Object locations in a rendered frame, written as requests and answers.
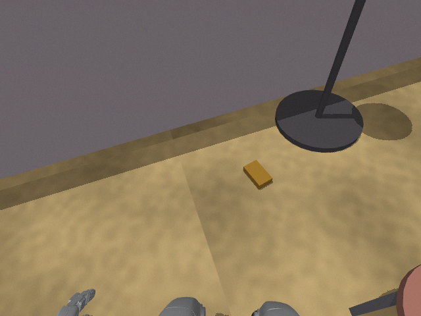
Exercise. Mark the coat stand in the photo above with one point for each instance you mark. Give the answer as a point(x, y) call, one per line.
point(322, 121)

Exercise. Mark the left robot hand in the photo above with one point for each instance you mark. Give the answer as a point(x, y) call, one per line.
point(76, 303)

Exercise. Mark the stool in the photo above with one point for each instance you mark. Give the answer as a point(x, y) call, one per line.
point(407, 299)

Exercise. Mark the small box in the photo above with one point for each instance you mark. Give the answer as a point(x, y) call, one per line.
point(257, 174)

